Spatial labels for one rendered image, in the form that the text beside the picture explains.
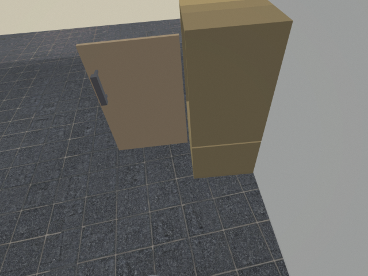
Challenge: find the handle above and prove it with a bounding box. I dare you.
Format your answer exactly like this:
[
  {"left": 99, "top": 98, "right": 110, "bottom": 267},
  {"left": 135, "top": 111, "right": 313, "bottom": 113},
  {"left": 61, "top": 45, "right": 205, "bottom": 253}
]
[{"left": 90, "top": 70, "right": 108, "bottom": 106}]

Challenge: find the cupboard door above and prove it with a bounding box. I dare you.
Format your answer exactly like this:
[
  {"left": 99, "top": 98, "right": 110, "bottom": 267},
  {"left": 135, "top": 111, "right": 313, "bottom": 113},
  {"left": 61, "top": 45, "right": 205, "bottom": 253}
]
[{"left": 76, "top": 33, "right": 187, "bottom": 150}]

